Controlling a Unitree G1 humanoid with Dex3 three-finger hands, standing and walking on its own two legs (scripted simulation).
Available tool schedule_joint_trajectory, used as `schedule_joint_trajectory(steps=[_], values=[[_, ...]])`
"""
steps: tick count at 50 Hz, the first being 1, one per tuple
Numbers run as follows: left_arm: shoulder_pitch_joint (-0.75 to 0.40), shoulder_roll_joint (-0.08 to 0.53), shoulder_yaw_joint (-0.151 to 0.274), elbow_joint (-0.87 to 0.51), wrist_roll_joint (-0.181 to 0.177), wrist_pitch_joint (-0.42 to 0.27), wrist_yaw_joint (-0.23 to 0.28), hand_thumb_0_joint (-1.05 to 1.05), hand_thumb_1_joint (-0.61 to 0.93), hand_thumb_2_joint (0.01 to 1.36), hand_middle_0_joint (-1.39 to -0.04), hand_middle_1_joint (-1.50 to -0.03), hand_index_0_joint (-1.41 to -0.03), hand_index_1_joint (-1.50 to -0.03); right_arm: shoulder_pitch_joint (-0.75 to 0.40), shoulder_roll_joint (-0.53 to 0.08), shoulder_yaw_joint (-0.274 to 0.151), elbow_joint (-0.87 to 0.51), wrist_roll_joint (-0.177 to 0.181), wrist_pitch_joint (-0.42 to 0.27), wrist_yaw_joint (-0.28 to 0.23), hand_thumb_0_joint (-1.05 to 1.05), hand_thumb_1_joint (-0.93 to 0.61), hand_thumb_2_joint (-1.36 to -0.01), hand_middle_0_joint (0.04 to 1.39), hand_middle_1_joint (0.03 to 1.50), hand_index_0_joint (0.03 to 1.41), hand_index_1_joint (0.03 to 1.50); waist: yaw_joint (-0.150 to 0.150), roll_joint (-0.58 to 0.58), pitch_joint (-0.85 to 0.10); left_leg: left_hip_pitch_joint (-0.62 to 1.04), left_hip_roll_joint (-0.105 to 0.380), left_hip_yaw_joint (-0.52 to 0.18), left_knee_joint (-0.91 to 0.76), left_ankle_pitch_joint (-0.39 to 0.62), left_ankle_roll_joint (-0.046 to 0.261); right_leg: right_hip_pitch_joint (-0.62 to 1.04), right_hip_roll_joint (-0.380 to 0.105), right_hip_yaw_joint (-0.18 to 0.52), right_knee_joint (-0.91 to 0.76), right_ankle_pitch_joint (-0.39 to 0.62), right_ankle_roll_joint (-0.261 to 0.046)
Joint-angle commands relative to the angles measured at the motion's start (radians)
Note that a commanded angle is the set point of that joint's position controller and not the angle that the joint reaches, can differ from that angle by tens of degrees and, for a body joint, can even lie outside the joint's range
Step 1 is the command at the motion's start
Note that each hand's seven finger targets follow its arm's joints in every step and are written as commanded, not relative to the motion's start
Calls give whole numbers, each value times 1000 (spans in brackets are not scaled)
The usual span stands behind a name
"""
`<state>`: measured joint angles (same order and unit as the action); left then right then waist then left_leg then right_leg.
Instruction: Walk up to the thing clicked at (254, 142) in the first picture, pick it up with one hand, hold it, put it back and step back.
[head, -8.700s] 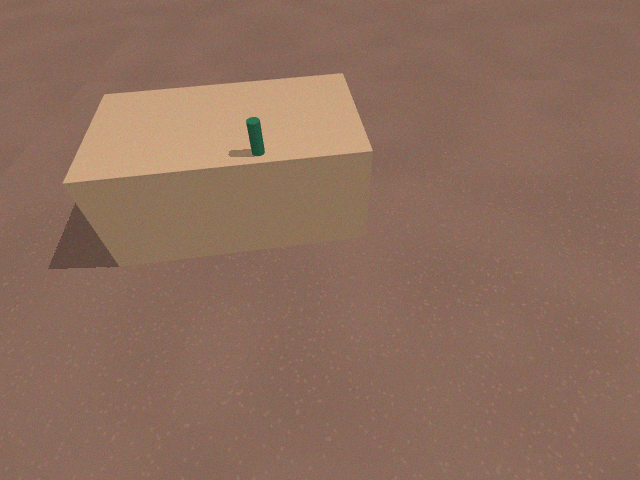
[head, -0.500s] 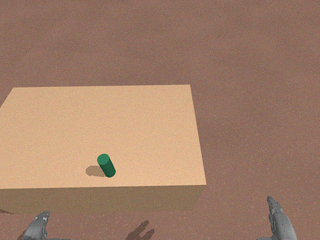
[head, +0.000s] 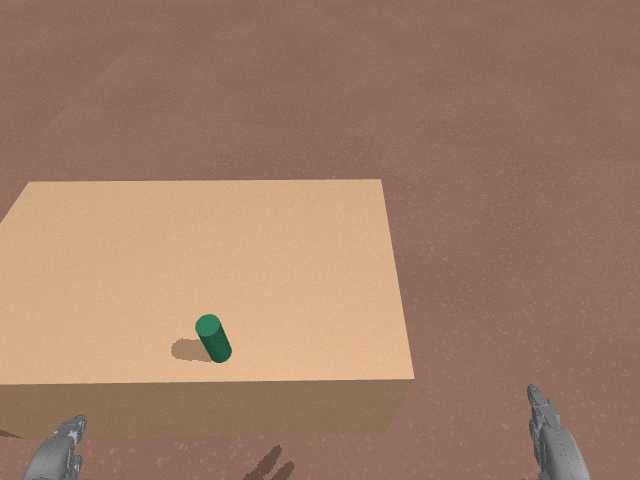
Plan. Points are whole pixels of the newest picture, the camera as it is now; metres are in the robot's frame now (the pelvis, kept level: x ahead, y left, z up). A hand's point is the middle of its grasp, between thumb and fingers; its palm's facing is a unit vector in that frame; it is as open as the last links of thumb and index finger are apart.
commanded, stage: go down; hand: left
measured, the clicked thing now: (214, 339) +0.41 +0.22 -0.24
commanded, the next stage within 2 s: approach in 1.84 s
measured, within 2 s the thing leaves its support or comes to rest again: neither
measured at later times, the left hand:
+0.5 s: hand (63, 439) +0.20 +0.33 -0.05, palm faces +0.21 -0.93 -0.29, open 17.5 cm
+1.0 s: hand (33, 371) +0.26 +0.38 -0.01, palm faces +0.23 -0.96 -0.17, open 17.5 cm
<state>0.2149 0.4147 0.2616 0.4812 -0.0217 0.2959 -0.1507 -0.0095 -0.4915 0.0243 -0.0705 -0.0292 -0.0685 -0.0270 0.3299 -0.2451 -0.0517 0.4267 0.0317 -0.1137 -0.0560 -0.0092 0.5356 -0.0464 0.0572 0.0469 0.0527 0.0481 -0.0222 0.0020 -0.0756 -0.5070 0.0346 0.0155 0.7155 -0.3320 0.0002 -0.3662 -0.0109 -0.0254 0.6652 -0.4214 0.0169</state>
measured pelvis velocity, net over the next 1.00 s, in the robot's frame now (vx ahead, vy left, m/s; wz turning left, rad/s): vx -0.01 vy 0.00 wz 0.00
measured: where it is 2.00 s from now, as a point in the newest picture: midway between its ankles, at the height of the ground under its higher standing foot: outside the picture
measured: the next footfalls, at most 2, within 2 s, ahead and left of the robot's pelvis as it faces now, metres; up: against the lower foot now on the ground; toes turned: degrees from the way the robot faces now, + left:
none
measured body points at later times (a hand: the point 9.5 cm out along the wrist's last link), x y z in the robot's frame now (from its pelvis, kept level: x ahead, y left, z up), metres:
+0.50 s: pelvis -0.02 +0.00 -0.01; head +0.01 +0.01 +0.44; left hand +0.18 +0.38 -0.03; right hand +0.14 -0.26 -0.06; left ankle +0.02 +0.12 -0.72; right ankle -0.05 -0.13 -0.72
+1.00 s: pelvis -0.01 +0.00 -0.02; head +0.03 +0.03 +0.43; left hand +0.25 +0.43 +0.01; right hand +0.14 -0.26 -0.07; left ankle +0.02 +0.12 -0.72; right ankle -0.05 -0.13 -0.72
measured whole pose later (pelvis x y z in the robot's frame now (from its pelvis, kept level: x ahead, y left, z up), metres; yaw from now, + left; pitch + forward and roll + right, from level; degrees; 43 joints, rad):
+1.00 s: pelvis -0.01 +0.00 -0.02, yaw +0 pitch +11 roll -2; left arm -0.20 0.69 0.53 0.88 -0.09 0.01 -0.45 -0.01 -0.54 0.08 -0.05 -0.06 -0.04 -0.06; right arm 0.34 -0.26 -0.02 0.45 0.02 -0.20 -0.10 -0.01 0.52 -0.06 0.06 0.05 0.05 0.05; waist -0.03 -0.02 -0.11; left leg -0.67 0.04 0.00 0.84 -0.36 0.00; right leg -0.53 0.00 -0.03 0.80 -0.46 0.02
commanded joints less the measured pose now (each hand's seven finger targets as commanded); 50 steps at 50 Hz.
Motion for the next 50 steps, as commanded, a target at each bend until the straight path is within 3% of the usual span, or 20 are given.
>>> schedule_joint_trajectory(steps=[1,6,7,12,15,16,20,22,25,28,31,33,34,37,42,44,45,47,48,50], values=[[-34,270,111,-168,-6,-34,7,0,-522,39,-64,-36,-60,-40,-5,-147,-66,-188,10,-46,-9,0,550,-42,51,50,50,50,10,78,-117,174,-20,-9,-85,265,12,-52,22,-11,-83,281,-24],[-31,274,121,-181,-18,-34,-16,0,-524,35,-63,-34,-59,-38,21,-143,-56,-215,12,-49,-9,0,546,-43,50,50,50,50,4,89,-100,150,-20,-7,-76,225,10,-77,22,-10,-72,245,-26],[-35,305,147,-235,-20,-39,-17,0,-531,39,-64,-41,-61,-44,16,-147,-62,-234,12,-52,-12,0,548,-43,51,50,50,50,17,102,-122,160,-19,-10,-71,247,9,-70,22,-11,-66,261,-28],[-23,279,137,-212,-33,-40,-43,0,-569,36,-63,-38,-59,-43,16,-136,-52,-239,12,-63,-17,0,540,-46,50,50,50,50,1,74,-99,124,-24,-7,-51,186,15,-116,17,-5,-58,215,-21],[-113,337,167,-233,-37,-62,-47,0,-596,42,-66,-47,-61,-54,10,-137,-44,-232,11,-74,-20,0,537,-47,50,50,50,50,3,84,-108,108,-20,-15,-46,146,14,-131,19,-5,-49,175,-23],[-161,356,179,-230,-39,-76,-51,0,-599,46,-62,-48,-57,-55,0,-153,-64,-245,14,-83,-24,0,538,-47,50,50,49,50,-10,84,-121,109,-18,-16,-46,120,14,-142,20,-3,-43,152,-23],[-262,461,255,-264,-52,-128,-58,0,-565,74,-54,-64,-54,-68,29,-161,-73,-219,12,-104,-39,0,546,-46,50,50,50,50,-10,116,-188,126,-14,-23,-16,163,14,-147,18,1,-11,191,-24],[-274,453,254,-179,-61,-134,-73,0,-583,73,-53,-64,-53,-69,19,-171,-81,-187,14,-113,-45,0,543,-48,50,50,50,50,-19,100,-158,111,-16,-22,-13,138,16,-163,16,4,-9,170,-24],[-318,461,258,-119,-77,-143,-107,0,-582,82,-58,-72,-55,-79,16,-163,-73,-144,15,-120,-44,0,544,-48,50,50,50,50,4,141,-148,94,-16,-25,-24,98,11,-185,19,-2,-5,124,-31],[-344,476,259,-37,-92,-143,-150,0,-564,76,-58,-67,-55,-73,3,-135,-17,-148,14,-123,-37,0,546,-47,50,50,50,50,18,147,-151,79,-17,-28,-22,102,13,-186,20,-7,-4,122,-32],[-346,491,269,72,-99,-156,-191,0,-554,71,-52,-62,-51,-66,-5,-136,2,-161,12,-127,-36,0,546,-49,50,50,49,50,21,90,-157,70,-13,-31,-12,136,19,-180,25,-11,2,146,-29],[-400,557,304,78,-102,-180,-207,0,-540,73,-49,-55,-46,-61,-7,-178,-40,-166,13,-128,-43,0,541,-50,50,50,49,50,20,85,-187,81,-12,-31,-5,168,20,-187,26,-8,6,170,-29],[-398,559,307,137,-106,-189,-219,0,-562,71,-51,-61,-50,-66,-18,-183,-43,-145,12,-129,-43,0,540,-50,50,50,49,50,21,70,-161,60,-12,-29,0,160,21,-197,26,-7,6,162,-26],[-491,611,336,114,-106,-242,-236,0,-590,75,-50,-56,-45,-66,-12,-204,-66,-169,9,-140,-46,0,532,-54,49,50,49,50,18,96,-239,108,-13,-28,9,185,20,-190,23,1,14,184,-26],[-540,619,341,195,-102,-303,-271,0,-562,93,-44,-54,-36,-67,11,-162,-30,-118,2,-140,-47,0,536,-55,49,50,49,50,18,97,-252,123,-16,-28,39,278,29,-195,18,2,29,270,-17],[-582,666,365,198,-97,-328,-279,0,-552,95,-43,-50,-33,-65,9,-178,-43,-122,1,-140,-49,0,536,-55,49,51,49,51,21,125,-285,143,-15,-33,36,292,29,-194,19,-4,33,269,-22],[-627,697,375,158,-94,-343,-281,0,-544,88,-46,-41,-34,-57,15,-157,-22,-109,-1,-133,-49,0,537,-55,49,50,49,50,26,152,-285,150,-14,-33,33,298,27,-201,19,-4,31,268,-24],[-612,655,343,217,-88,-348,-294,0,-544,88,-50,-51,-41,-65,12,-150,-11,-120,-4,-130,-49,0,539,-54,49,50,49,50,19,141,-256,153,-12,-34,22,282,25,-215,21,-8,23,252,-26],[-599,651,346,279,-89,-352,-298,0,-522,91,-45,-48,-36,-61,-2,-175,-38,-124,-4,-132,-49,0,541,-54,49,50,49,50,7,138,-249,145,-11,-37,18,266,23,-219,23,-10,23,236,-26],[-691,729,383,208,-93,-377,-300,0,-522,87,-44,-40,-33,-54,5,-179,-36,-100,-7,-128,-52,0,541,-54,49,50,49,50,10,194,-267,160,-13,-35,19,258,20,-228,19,-7,20,225,-29]])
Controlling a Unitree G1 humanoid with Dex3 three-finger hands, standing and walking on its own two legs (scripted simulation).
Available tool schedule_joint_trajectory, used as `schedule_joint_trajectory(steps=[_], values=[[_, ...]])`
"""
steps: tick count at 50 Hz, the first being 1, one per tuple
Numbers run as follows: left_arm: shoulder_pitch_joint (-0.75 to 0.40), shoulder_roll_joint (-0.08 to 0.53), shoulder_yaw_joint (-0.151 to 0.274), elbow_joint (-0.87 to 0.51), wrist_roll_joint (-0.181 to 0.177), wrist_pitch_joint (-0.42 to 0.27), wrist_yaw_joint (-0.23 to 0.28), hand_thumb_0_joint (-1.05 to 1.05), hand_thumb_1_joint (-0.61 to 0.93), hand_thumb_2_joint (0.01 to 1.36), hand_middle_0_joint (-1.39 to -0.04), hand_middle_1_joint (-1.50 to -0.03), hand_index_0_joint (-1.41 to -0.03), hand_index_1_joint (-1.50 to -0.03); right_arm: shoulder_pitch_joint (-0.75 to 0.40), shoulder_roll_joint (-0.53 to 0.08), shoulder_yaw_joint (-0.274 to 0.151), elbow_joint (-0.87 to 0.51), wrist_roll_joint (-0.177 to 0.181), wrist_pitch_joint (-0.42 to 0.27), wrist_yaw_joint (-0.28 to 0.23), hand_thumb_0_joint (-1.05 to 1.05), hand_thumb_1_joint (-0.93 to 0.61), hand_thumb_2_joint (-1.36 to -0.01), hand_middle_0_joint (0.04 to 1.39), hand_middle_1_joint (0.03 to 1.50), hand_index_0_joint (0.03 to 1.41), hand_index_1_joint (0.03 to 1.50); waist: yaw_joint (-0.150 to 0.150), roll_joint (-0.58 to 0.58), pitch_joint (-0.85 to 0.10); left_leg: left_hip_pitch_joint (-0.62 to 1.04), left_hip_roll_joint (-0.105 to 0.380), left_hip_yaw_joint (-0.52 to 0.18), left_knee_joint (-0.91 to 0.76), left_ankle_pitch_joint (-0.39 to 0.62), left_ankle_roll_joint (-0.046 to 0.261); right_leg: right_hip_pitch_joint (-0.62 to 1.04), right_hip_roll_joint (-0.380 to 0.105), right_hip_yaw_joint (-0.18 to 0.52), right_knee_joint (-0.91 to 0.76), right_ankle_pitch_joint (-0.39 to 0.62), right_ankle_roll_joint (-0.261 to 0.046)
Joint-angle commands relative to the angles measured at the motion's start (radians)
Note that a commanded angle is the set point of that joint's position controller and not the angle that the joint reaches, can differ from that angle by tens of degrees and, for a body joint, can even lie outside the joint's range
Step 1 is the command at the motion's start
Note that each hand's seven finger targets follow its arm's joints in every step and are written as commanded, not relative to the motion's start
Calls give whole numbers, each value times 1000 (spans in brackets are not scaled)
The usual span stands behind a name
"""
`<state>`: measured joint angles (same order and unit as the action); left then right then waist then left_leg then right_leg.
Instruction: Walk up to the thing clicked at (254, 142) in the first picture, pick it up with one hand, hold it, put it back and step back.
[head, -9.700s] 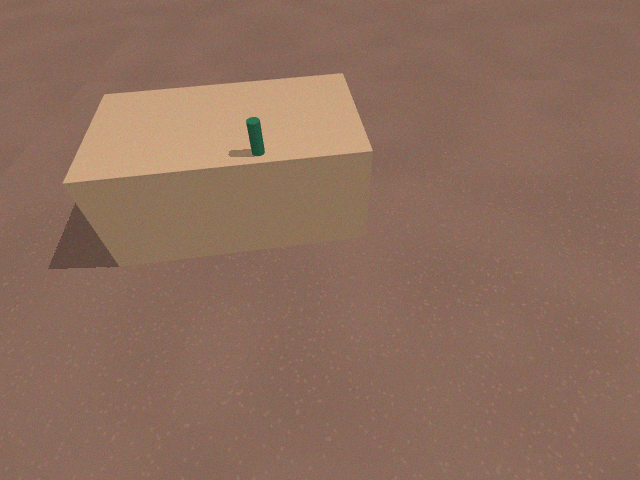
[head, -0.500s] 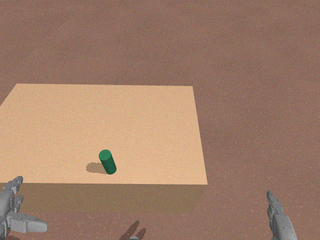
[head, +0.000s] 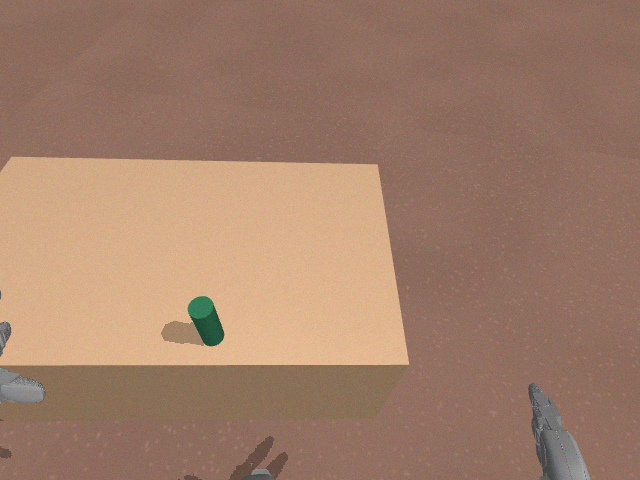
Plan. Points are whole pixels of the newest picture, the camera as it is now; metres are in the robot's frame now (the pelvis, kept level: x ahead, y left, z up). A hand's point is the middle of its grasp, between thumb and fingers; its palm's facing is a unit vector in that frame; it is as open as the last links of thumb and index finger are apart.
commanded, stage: go down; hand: left
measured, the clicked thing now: (207, 322) +0.42 +0.22 -0.22
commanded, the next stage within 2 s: approach in 0.84 s
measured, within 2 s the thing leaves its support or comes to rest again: neither
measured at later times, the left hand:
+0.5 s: hand (6, 316) +0.31 +0.39 +0.03, palm faces +0.25 -0.96 -0.13, open 17.4 cm
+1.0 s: hand (0, 293) +0.34 +0.41 +0.04, palm faces +0.26 -0.96 -0.10, open 17.5 cm
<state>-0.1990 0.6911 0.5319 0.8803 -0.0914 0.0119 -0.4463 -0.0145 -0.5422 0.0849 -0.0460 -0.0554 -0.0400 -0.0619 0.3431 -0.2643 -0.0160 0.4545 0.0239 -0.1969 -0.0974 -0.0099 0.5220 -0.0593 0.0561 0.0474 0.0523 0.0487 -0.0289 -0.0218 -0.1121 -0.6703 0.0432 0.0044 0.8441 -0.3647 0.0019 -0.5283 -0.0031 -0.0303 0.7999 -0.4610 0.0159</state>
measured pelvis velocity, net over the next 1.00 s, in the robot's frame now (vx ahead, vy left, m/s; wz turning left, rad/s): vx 0.00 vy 0.01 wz -0.01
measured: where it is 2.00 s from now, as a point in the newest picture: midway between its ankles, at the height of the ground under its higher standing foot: outside the picture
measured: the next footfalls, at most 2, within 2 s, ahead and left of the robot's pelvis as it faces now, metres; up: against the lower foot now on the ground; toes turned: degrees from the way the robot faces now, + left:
none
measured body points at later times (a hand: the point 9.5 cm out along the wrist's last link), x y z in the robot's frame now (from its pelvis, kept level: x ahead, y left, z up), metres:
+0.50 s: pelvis +0.00 +0.01 +0.00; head +0.06 +0.04 +0.44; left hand +0.29 +0.44 +0.04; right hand +0.15 -0.26 -0.05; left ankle +0.03 +0.12 -0.70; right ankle -0.04 -0.13 -0.70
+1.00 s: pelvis +0.00 +0.01 -0.01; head +0.06 +0.05 +0.44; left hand +0.32 +0.46 +0.05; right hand +0.14 -0.26 -0.05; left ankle +0.03 +0.12 -0.70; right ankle -0.04 -0.13 -0.70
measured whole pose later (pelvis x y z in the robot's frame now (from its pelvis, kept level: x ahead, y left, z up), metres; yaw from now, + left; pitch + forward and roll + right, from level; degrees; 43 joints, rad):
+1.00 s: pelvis +0.00 +0.01 -0.01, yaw -1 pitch +15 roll -3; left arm -0.43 0.83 0.63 1.10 -0.11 -0.12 -0.51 -0.02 -0.53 0.06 -0.04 -0.03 -0.03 -0.04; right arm 0.32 -0.27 0.01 0.42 0.01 -0.17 -0.09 -0.01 0.51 -0.06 0.06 0.05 0.05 0.05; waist -0.08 -0.03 -0.13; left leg -0.78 0.05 -0.01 0.90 -0.38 0.01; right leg -0.63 0.01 -0.04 0.83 -0.46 0.02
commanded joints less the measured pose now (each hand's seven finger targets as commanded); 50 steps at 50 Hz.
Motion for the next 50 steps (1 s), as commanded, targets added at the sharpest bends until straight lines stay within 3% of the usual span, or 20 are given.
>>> schedule_joint_trajectory(steps=[1,4,10,11,12,14,15,16,19,21,31,33,36,38,40,43,45,47,48,50], values=[[-280,446,106,-195,-22,-96,-7,0,-516,80,-47,-37,-35,-51,2,-141,-49,-114,1,-44,-7,0,535,-55,49,50,49,50,26,225,-222,328,-21,-23,-115,278,17,-71,12,-3,-119,252,-31],[-254,382,75,-116,-29,-100,-23,0,-525,89,-45,-46,-34,-60,8,-135,-48,-108,-2,-44,-8,0,536,-56,49,50,49,50,2,186,-195,320,-20,-23,-112,270,21,-87,15,-6,-123,251,-29],[-299,437,109,-97,-42,-128,-42,0,-531,88,-38,-34,-26,-50,1,-150,-39,-130,-6,-38,-5,0,536,-56,49,51,49,51,15,185,-264,345,-7,-43,-99,349,20,-88,23,-19,-105,283,-30],[-282,418,97,-36,-43,-127,-45,0,-517,82,-37,-28,-26,-43,-20,-173,-59,-185,-6,-42,-6,0,532,-57,49,50,49,50,-3,151,-291,352,-5,-43,-90,362,24,-78,23,-16,-105,296,-27],[-306,453,122,-78,-46,-139,-42,0,-539,82,-38,-33,-27,-48,-10,-176,-61,-137,-8,-37,-5,0,528,-58,49,50,49,50,18,174,-270,334,-5,-48,-95,357,20,-82,24,-19,-100,284,-31],[-321,468,127,-65,-40,-147,-40,0,-530,85,-39,-35,-29,-50,-4,-197,-88,-159,-7,-33,-9,0,529,-58,49,50,49,50,0,160,-288,348,-7,-44,-90,349,21,-91,23,-15,-104,289,-29],[-316,456,114,-58,-36,-149,-41,0,-515,87,-34,-29,-24,-44,-18,-182,-72,-158,-6,-35,-6,0,536,-56,49,50,49,50,7,178,-274,343,-7,-42,-96,337,19,-89,22,-15,-105,277,-31],[-372,505,146,-137,-38,-162,-34,0,-510,81,-36,-25,-26,-39,1,-175,-72,-136,-8,-30,-7,0,534,-56,49,50,49,50,15,204,-291,350,-10,-39,-91,341,18,-92,20,-12,-102,283,-32],[-337,450,118,-54,-39,-158,-39,0,-517,83,-38,-30,-27,-45,-31,-173,-71,-153,-6,-30,-4,0,531,-57,49,50,49,50,6,180,-251,319,-9,-40,-95,319,18,-94,23,-12,-106,266,-30],[-355,495,142,-76,-36,-163,-35,0,-518,76,-42,-25,-29,-41,-20,-143,-40,-127,-5,-24,0,0,526,-58,49,50,49,50,26,214,-261,319,-11,-38,-96,326,16,-96,22,-12,-104,262,-35],[-397,480,123,8,-42,-168,-56,0,-560,64,-41,-31,-33,-44,-47,-164,-41,-163,-10,-28,-8,0,524,-58,49,50,49,50,-14,180,-261,296,-10,-36,-91,245,23,-120,25,-10,-111,225,-29],[-414,500,130,23,-49,-177,-61,0,-557,69,-36,-28,-28,-40,-32,-194,-70,-140,-12,-29,-11,0,524,-58,49,50,49,50,-22,184,-289,307,-7,-41,-80,263,24,-127,25,-12,-104,239,-28],[-460,543,152,-11,-44,-192,-62,0,-548,64,-36,-24,-29,-37,-32,-184,-63,-186,-12,-29,-12,0,526,-58,49,50,49,50,-27,175,-344,323,-13,-36,-50,334,30,-99,20,-6,-90,309,-22],[-438,525,141,34,-40,-192,-65,0,-553,68,-37,-24,-28,-38,-25,-172,-49,-166,-13,-26,-11,0,524,-59,49,50,49,50,-24,166,-305,291,-20,-26,-48,307,33,-111,17,0,-90,296,-22],[-484,572,165,-17,-38,-203,-61,0,-530,71,-36,-22,-25,-37,-24,-187,-68,-155,-12,-23,-12,0,522,-60,48,50,49,50,-22,205,-310,291,-18,-30,-54,281,28,-134,18,-1,-87,261,-26],[-481,562,159,-5,-38,-199,-60,0,-533,63,-41,-24,-33,-37,-17,-162,-43,-172,-10,-22,-5,0,528,-57,49,50,49,50,-17,225,-298,293,-12,-35,-60,272,22,-147,22,-8,-84,239,-31],[-461,528,143,36,-39,-193,-65,0,-534,63,-39,-26,-32,-38,-26,-183,-65,-177,-10,-23,-7,0,531,-56,48,50,49,50,-29,219,-271,285,-5,-44,-69,242,16,-174,30,-17,-82,208,-35],[-481,555,160,12,-45,-196,-65,0,-540,116,-49,-50,-19,-84,-25,-168,-44,-168,-10,-20,-3,0,531,-55,48,50,48,50,-15,231,-296,280,-8,-41,-59,259,18,-160,27,-14,-80,220,-34],[-480,557,167,22,-47,-197,-64,0,-504,36,-51,-14,-38,-28,-34,-173,-46,-197,-9,-25,-2,0,564,-47,48,51,48,51,-17,225,-295,281,-5,-45,-59,263,17,-162,30,-17,-75,218,-36],[-464,493,144,82,-60,-207,-74,0,-495,0,-49,0,-35,-1,-41,-148,-20,-209,-11,-25,3,0,550,-50,48,51,48,51,-30,165,-280,241,-4,-44,-35,278,25,-160,32,-19,-66,240,-30]])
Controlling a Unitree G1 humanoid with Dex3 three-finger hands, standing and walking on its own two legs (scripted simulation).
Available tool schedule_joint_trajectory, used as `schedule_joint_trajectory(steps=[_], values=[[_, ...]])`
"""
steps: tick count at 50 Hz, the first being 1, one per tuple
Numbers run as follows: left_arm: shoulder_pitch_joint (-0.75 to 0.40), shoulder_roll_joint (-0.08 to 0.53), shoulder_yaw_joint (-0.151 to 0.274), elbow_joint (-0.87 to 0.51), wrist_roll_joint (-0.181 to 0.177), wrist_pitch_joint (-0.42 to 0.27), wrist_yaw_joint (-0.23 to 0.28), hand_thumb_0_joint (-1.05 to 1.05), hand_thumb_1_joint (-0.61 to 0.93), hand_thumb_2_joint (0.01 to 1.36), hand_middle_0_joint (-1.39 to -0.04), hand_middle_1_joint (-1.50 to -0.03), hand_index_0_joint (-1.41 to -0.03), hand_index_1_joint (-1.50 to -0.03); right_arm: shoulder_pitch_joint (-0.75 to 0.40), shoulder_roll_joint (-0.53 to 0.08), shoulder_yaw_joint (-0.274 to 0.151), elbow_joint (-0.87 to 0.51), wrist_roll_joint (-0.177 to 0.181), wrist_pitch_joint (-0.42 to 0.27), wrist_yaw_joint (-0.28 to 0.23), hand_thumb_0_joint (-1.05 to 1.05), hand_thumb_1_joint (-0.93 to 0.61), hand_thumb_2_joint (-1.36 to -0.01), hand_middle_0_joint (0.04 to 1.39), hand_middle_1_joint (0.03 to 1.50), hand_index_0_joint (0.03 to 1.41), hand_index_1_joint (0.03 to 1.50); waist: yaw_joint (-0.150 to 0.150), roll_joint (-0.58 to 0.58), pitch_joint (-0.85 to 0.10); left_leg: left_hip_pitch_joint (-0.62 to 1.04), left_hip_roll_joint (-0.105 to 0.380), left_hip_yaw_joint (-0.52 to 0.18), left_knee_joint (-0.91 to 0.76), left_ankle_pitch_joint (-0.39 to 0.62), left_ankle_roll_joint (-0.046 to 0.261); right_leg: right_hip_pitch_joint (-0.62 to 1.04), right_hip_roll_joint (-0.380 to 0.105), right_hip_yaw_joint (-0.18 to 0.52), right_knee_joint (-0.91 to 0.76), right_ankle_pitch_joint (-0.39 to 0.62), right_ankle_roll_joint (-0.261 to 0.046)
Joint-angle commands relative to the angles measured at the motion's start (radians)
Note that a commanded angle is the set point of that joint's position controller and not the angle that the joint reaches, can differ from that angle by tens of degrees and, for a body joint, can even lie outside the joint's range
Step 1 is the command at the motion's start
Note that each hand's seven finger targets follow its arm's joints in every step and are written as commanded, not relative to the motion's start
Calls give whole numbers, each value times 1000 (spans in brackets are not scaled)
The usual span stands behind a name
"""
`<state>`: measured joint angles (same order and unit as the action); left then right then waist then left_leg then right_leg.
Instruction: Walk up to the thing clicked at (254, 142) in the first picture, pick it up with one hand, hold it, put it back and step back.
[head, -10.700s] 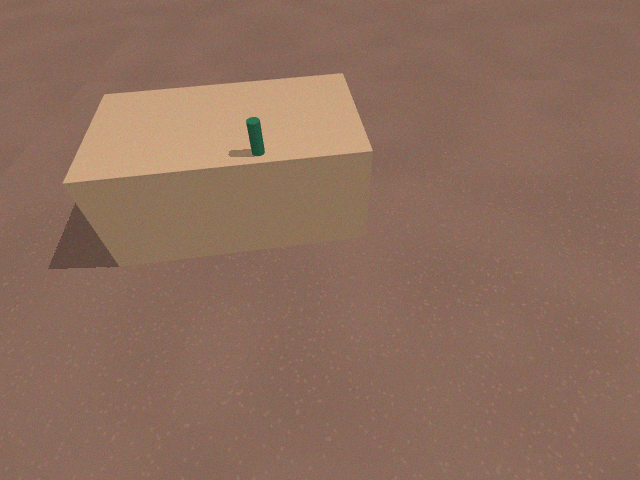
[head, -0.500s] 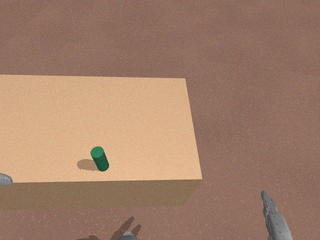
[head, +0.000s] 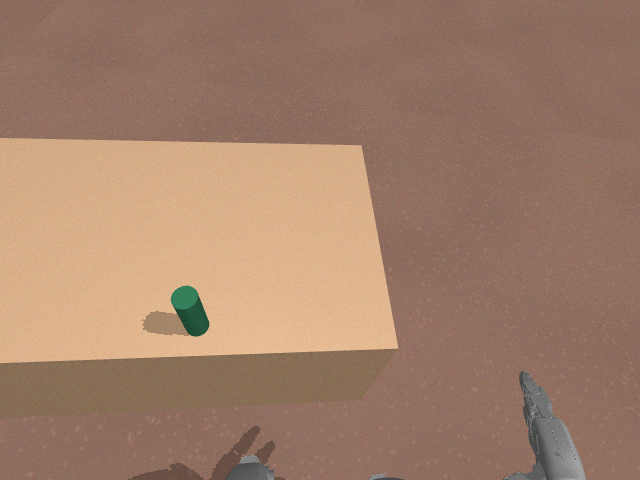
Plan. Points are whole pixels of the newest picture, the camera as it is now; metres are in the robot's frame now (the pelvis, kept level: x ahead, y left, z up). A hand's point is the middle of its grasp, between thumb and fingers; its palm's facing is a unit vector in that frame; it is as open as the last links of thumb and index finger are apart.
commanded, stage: approach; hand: left
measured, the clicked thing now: (191, 312) +0.43 +0.22 -0.21
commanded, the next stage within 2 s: close in in 0.58 s
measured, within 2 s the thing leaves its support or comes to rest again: neither
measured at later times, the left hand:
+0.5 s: hand (101, 317) +0.39 +0.34 -0.14, palm faces +0.26 -0.96 +0.09, open 17.5 cm
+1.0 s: hand (169, 323) +0.41 +0.26 -0.23, palm faces +0.21 -0.98 +0.02, open 17.5 cm
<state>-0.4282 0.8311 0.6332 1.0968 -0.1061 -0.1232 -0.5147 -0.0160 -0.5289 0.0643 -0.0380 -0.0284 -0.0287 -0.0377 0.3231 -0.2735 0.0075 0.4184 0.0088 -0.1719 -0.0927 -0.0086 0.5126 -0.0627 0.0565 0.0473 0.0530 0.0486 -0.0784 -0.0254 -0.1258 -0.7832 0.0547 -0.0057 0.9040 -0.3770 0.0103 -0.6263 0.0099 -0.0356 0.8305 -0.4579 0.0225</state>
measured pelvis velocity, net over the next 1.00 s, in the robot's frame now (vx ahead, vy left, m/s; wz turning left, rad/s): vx -0.06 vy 0.00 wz -0.08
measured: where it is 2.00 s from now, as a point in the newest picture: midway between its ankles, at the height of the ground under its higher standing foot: outside the picture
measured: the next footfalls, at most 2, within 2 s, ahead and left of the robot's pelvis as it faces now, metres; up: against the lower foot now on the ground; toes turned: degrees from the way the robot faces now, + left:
none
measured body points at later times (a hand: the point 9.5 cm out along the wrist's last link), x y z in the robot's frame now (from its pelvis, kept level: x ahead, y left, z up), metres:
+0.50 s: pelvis -0.04 +0.00 -0.09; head +0.14 +0.10 +0.31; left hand +0.37 +0.39 -0.14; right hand +0.13 -0.28 -0.05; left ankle +0.03 +0.11 -0.69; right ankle -0.03 -0.14 -0.69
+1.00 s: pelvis -0.06 +0.00 -0.17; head +0.13 +0.09 +0.22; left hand +0.39 +0.31 -0.23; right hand +0.11 -0.25 -0.07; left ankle +0.03 +0.11 -0.69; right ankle -0.04 -0.14 -0.69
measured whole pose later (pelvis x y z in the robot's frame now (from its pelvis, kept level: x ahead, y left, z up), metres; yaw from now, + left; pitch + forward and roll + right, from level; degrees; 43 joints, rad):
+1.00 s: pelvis -0.06 +0.00 -0.17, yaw -5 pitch +32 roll -8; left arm -0.57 0.65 0.64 1.07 -0.11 -0.67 -0.22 -0.02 -0.55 0.02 -0.05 -0.07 -0.06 -0.05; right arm 0.49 -0.31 -0.08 -0.34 -0.08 -0.13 0.08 -0.01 0.52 -0.05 0.06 0.05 0.06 0.05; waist -0.32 -0.07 -0.17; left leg -1.70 0.08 -0.10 1.67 -0.55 0.00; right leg -1.51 0.04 -0.09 1.63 -0.68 0.01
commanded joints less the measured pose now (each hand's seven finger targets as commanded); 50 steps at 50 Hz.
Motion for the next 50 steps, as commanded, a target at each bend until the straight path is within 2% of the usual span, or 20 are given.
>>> schedule_joint_trajectory(steps=[1,4,6,8,11,14,17,21,23,24,26,28,30,35,38,40,42,44,46,50], values=[[-213,325,35,-93,-53,-82,-11,0,-508,0,-51,0,-38,-6,-37,-139,-42,-174,4,-53,0,0,553,-49,48,51,48,51,15,148,-250,326,-17,-32,-84,283,20,-75,19,-11,-87,232,-35],[-232,284,36,-50,-86,-143,-28,0,-511,0,-47,0,-36,-13,-27,-164,-72,-141,-3,-56,4,0,558,-48,48,51,48,51,-11,130,-253,262,-20,-32,-25,274,28,-136,18,-9,-40,237,-31],[-290,276,51,-105,-109,-201,-36,0,-530,0,-44,-1,-36,-12,-44,-195,-100,-193,-10,-68,16,0,559,-47,48,51,48,51,-28,145,-336,286,-9,-41,15,303,23,-173,23,-13,2,253,-34],[-297,205,41,-64,-130,-251,-38,0,-496,0,-36,-1,-30,-10,-20,-180,-93,-196,-14,-71,30,0,564,-46,48,51,49,51,-55,131,-313,252,1,-55,53,301,17,-246,31,-24,44,230,-39],[-257,180,75,-18,-154,-335,-19,0,-478,5,-33,-10,-29,-16,-2,-219,-143,-254,-22,-78,45,0,564,-45,48,51,49,51,-81,99,-300,182,2,-66,110,246,15,-328,38,-28,95,185,-41],[-262,220,126,-92,-166,-422,0,0,-487,11,-39,-20,-35,-27,52,-240,-179,-307,-32,-76,64,0,554,-46,48,50,49,50,-84,153,-372,161,-2,-70,171,264,9,-373,36,-26,157,184,-46],[-296,256,171,-138,-156,-503,17,0,-509,16,-47,-28,-39,-38,78,-229,-173,-397,-43,-82,83,0,540,-51,48,50,49,50,-93,207,-429,149,-3,-78,238,295,3,-424,37,-30,223,196,-47],[-336,277,187,-171,-142,-585,37,0,-515,24,-59,-35,-42,-51,38,-224,-178,-449,-59,-84,98,0,511,-59,48,50,49,50,-87,352,-493,112,4,-96,310,301,-13,-538,38,-33,332,148,-60],[-347,257,166,-134,-125,-604,40,0,-524,31,-63,-42,-43,-61,26,-234,-183,-476,-71,-82,101,0,505,-60,48,50,48,50,-102,406,-510,105,16,-115,325,264,-26,-626,45,-44,379,91,-68],[-417,301,176,-197,-115,-620,47,0,-523,40,-64,-41,-40,-64,28,-235,-188,-470,-78,-76,100,0,501,-62,48,50,48,50,-103,459,-531,107,17,-113,343,251,-30,-662,45,-41,399,77,-72],[-427,275,149,-160,-89,-618,54,0,-503,47,-59,-56,-42,-71,39,-242,-192,-504,-87,-74,101,0,507,-60,49,50,49,50,-124,480,-537,115,32,-133,355,217,-43,-739,53,-54,435,27,-78],[-387,187,93,-72,-70,-604,58,0,-498,45,-57,-51,-41,-65,62,-246,-197,-537,-94,-72,107,0,507,-60,49,50,49,50,-154,493,-525,105,43,-149,367,176,-49,-796,58,-60,463,-2,-81],[-356,151,76,-63,-57,-590,69,0,-486,48,-53,-41,-35,-56,90,-258,-215,-574,-95,-66,114,0,509,-59,49,50,49,50,-164,492,-533,82,47,-158,386,149,-53,-837,60,-67,489,-11,-81],[-315,120,97,-62,-57,-597,131,0,-525,12,-47,-45,-52,-41,147,-271,-245,-751,-85,-68,133,0,541,-48,48,50,48,50,-203,351,-570,-108,17,-126,509,131,-12,-794,68,-72,548,52,-75],[-360,109,118,-106,-60,-638,187,0,-506,20,-49,-56,-59,-47,159,-264,-263,-782,-81,-61,141,0,538,-47,49,50,49,50,-213,307,-546,-213,9,-128,555,54,3,-822,71,-69,595,13,-69],[-398,111,109,-145,-37,-657,225,0,-512,30,-50,-63,-60,-54,162,-260,-268,-840,-81,-54,148,0,532,-49,49,50,49,50,-216,320,-557,-220,10,-133,550,4,0,-838,68,-64,605,-25,-67],[-388,37,37,-109,-5,-646,246,0,-509,34,-55,-67,-66,-58,189,-242,-258,-907,-78,-41,152,0,539,-47,49,50,49,50,-234,319,-505,-247,13,-132,523,-70,-8,-837,62,-50,582,-69,-62],[-384,-46,-28,-101,-4,-626,259,0,-573,25,-65,-71,-77,-62,218,-224,-234,-943,-75,-26,154,0,539,-47,49,50,49,50,-251,309,-491,-288,6,-113,518,-127,-9,-818,56,-25,543,-101,-54],[-426,-9,-29,-184,-7,-615,276,0,-608,12,-69,-75,-87,-61,243,-228,-235,-931,-73,-11,152,0,541,-45,49,50,49,50,-240,348,-502,-286,1,-107,510,-182,-14,-822,52,-14,541,-141,-53],[-423,-36,-64,-225,7,-570,300,0,-611,0,-77,-57,-97,-40,271,-258,-276,-972,-69,11,150,0,534,-46,49,50,49,50,-252,399,-558,-173,4,-116,528,-93,-17,-857,53,-40,572,-80,-60]])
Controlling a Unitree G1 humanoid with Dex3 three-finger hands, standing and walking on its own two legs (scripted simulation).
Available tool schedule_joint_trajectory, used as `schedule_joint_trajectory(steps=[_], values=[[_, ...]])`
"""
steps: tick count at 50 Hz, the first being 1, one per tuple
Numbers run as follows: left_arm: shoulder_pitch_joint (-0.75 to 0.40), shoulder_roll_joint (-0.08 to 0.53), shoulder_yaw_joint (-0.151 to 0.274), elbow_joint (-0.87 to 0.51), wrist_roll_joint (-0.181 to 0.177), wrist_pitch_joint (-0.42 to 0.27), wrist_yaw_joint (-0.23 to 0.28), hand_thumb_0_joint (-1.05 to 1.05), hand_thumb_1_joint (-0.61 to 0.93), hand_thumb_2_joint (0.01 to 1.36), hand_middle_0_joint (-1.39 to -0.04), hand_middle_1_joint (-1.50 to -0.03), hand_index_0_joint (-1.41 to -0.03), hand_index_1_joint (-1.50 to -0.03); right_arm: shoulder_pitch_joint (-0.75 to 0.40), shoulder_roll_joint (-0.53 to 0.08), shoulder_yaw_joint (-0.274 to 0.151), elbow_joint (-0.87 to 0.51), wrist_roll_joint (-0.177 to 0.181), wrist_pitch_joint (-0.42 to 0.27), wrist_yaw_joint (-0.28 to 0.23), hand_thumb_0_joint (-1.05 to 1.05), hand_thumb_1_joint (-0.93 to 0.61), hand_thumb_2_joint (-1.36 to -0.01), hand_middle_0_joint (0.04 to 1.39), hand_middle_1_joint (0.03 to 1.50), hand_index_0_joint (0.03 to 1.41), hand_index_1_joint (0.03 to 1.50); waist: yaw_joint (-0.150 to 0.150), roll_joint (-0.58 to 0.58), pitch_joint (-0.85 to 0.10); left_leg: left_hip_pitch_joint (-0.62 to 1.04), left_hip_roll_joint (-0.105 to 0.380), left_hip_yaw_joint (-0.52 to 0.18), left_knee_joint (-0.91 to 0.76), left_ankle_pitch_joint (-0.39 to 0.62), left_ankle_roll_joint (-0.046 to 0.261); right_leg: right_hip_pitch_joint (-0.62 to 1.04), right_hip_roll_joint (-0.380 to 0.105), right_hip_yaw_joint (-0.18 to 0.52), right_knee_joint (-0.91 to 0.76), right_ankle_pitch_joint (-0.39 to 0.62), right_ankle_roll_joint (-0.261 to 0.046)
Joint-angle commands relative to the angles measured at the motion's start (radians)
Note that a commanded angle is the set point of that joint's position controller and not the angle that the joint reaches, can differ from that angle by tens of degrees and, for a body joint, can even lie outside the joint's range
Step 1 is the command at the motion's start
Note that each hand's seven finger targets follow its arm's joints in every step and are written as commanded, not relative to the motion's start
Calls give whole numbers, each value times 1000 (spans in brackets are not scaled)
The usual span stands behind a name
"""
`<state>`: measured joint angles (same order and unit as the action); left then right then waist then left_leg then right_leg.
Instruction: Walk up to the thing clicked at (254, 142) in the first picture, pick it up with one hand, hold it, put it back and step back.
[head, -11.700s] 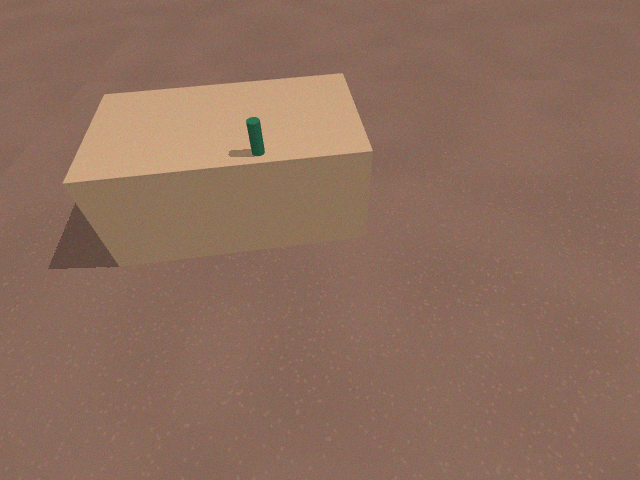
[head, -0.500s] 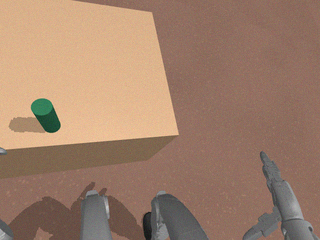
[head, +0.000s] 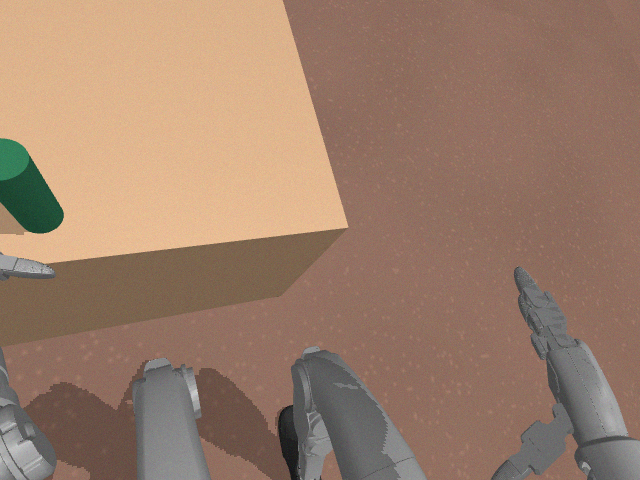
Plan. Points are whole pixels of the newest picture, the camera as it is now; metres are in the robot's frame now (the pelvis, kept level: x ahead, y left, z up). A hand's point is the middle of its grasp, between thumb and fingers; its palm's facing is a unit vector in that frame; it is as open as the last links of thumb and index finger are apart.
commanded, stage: close in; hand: left
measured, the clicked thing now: (23, 191) +0.47 +0.26 -0.04
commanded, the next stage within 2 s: close in 0.40 s
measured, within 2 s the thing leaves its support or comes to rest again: leaves its support in 1.70 s
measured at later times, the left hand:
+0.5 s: hand (29, 199) +0.46 +0.26 -0.04, palm faces +0.31 -0.95 -0.01, open 17.6 cm
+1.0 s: hand (13, 168) +0.49 +0.27 -0.02, palm faces +0.33 -0.94 +0.01, open 14.4 cm
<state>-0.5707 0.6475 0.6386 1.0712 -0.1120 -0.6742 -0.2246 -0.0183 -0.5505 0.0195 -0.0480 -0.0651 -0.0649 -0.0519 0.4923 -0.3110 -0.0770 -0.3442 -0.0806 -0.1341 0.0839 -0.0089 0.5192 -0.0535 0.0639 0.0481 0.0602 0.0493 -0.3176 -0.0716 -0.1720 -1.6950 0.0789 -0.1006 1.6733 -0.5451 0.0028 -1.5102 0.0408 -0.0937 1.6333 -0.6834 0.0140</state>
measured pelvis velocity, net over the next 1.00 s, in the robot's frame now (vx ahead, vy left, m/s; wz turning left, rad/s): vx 0.02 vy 0.00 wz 0.00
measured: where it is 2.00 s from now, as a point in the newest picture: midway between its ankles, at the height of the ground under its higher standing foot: (244, 476)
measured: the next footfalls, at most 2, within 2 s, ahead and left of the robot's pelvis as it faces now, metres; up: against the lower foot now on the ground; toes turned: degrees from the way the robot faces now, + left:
none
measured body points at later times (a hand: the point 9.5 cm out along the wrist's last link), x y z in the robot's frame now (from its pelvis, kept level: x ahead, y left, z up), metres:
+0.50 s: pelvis +0.02 +0.00 +0.02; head +0.19 +0.09 +0.43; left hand +0.44 +0.31 -0.04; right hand +0.20 -0.24 +0.11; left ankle +0.09 +0.12 -0.52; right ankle +0.04 -0.13 -0.52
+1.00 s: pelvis +0.02 +0.00 +0.03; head +0.19 +0.09 +0.43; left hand +0.46 +0.32 -0.02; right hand +0.19 -0.25 +0.12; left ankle +0.09 +0.12 -0.52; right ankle +0.04 -0.13 -0.52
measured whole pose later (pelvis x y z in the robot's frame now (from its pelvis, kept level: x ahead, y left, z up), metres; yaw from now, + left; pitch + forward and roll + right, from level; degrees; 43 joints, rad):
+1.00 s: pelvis +0.02 +0.00 +0.03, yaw +0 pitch +31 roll -7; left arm -0.59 0.56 0.60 1.11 -0.05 -0.66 -0.05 -0.02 -0.49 0.22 -0.56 -0.40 -0.56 -0.40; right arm 0.49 -0.31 -0.09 -0.37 -0.06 0.01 0.12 -0.01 0.48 -0.06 0.06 0.05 0.06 0.05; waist -0.33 -0.02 -0.18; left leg -1.58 0.09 -0.07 1.59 -0.57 0.01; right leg -1.40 0.05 -0.07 1.54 -0.68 0.02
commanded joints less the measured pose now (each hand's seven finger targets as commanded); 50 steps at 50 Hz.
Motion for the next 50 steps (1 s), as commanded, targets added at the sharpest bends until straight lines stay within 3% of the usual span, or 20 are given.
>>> schedule_joint_trajectory(steps=[1,6,11,13,14,15,21,22,27,28,31,33,34,37,40,42,43,44,47,50], values=[[-276,162,-55,-213,11,-14,23,0,-611,0,-77,-57,-95,-42,107,-207,-181,-174,22,-17,-25,0,535,-47,49,50,49,50,6,452,-476,729,-23,-17,-239,97,-9,32,20,21,-232,160,-51],[-239,161,-16,-263,22,-11,102,0,-611,0,-88,-56,-103,-44,76,-178,-167,-169,25,10,-10,0,525,-49,49,50,49,50,49,437,-416,709,-25,-22,-274,80,-6,48,22,17,-236,140,-48],[-221,167,5,-313,49,-35,157,0,-611,2,-80,-60,-94,-49,71,-175,-171,-204,18,24,-1,0,519,-51,49,50,49,50,58,416,-505,730,-26,-9,-259,206,2,137,30,18,-237,242,-47],[-188,93,-26,-272,51,-34,165,0,-611,4,-82,-69,-98,-57,74,-163,-169,-188,16,36,2,0,512,-53,49,50,49,50,52,388,-495,714,-28,-10,-262,226,5,149,32,15,-241,264,-46],[-176,123,-5,-281,55,-36,171,0,-611,16,-81,-73,-96,-62,59,-171,-172,-213,16,35,2,0,512,-53,49,50,49,50,62,387,-510,713,-27,-7,-260,242,5,169,32,17,-236,279,-47],[-154,51,-44,-244,54,-36,167,0,-611,18,-81,-66,-94,-57,68,-171,-186,-202,15,38,3,0,510,-54,49,50,49,50,44,368,-507,717,-25,-8,-259,251,7,170,33,16,-241,289,-46],[-139,34,-52,-284,51,-48,173,0,-611,26,-81,-64,-92,-57,79,-163,-180,-213,23,48,8,0,515,-53,49,50,49,50,49,337,-501,706,-22,1,-269,254,10,193,36,21,-255,304,-44],[-84,-28,-79,-190,48,-41,172,0,-611,27,-78,-65,-90,-58,77,-170,-183,-216,23,53,9,0,517,-53,49,50,49,50,36,306,-477,707,-22,-4,-274,257,10,193,36,13,-259,304,-44],[-151,12,-59,-282,42,-87,195,0,-611,40,-111,-45,-104,-57,98,-149,-182,-127,24,59,17,0,514,-58,49,50,49,50,42,337,-454,687,-28,7,-250,264,14,178,33,32,-249,311,-40],[-151,51,-34,-286,47,-96,201,0,-606,28,-191,-115,-184,-115,97,-153,-183,-127,24,59,18,0,510,-51,50,49,49,49,43,336,-450,676,-27,8,-242,264,15,176,34,34,-242,311,-39],[-211,69,-58,-294,61,-118,201,0,-610,99,-325,-207,-325,-210,64,-150,-157,-217,20,57,18,0,503,-53,50,49,49,49,16,320,-504,673,-27,8,-226,279,23,219,29,57,-255,341,-31],[-236,89,-58,-286,63,-123,195,0,-611,112,-380,-247,-382,-248,69,-152,-144,-239,17,66,17,0,501,-52,50,49,49,49,29,351,-542,716,-27,6,-236,292,15,240,24,65,-258,347,-33],[-290,149,-34,-364,62,-131,196,0,-606,134,-399,-270,-402,-271,72,-164,-163,-225,15,71,17,0,504,-52,50,49,49,49,42,395,-588,742,-27,12,-229,301,15,249,21,79,-262,353,-33],[-272,168,-17,-274,59,-105,184,0,-523,188,-484,-332,-484,-336,78,-188,-203,-134,13,91,12,0,499,-53,49,49,49,49,42,449,-545,758,-24,7,-236,280,8,187,24,73,-253,319,-40],[-220,66,-63,-181,59,-65,165,0,-465,219,-552,-375,-552,-377,72,-175,-180,-172,13,97,17,0,497,-52,49,49,49,49,18,410,-492,749,-19,-3,-264,255,4,164,25,46,-267,293,-44],[-237,104,-52,-217,58,-57,159,0,-460,227,-581,-398,-584,-398,61,-169,-160,-215,19,96,16,0,500,-51,49,49,49,49,30,394,-496,737,-20,3,-272,240,6,202,24,56,-289,290,-39],[-210,69,-65,-141,57,-43,155,0,-474,240,-618,-432,-622,-431,59,-172,-158,-229,21,98,16,0,496,-51,49,49,49,49,14,354,-480,714,-22,2,-272,239,11,216,26,49,-297,298,-35],[-239,109,-42,-191,56,-46,160,0,-483,248,-625,-442,-630,-441,47,-174,-158,-213,21,97,15,0,503,-50,49,49,49,49,37,351,-476,694,-23,5,-276,225,9,222,25,56,-296,290,-35],[-231,85,-35,-91,37,-42,179,0,-472,303,-669,-502,-674,-502,10,-177,-154,-203,29,94,11,0,495,-52,49,49,49,49,17,285,-414,611,-27,-5,-270,184,18,193,29,41,-286,259,-32],[-243,137,-11,-86,51,-68,193,0,-406,338,-690,-529,-698,-526,8,-196,-159,-262,29,90,7,0,506,-49,49,49,49,49,14,265,-446,632,-26,-12,-271,192,16,198,32,32,-271,264,-34]])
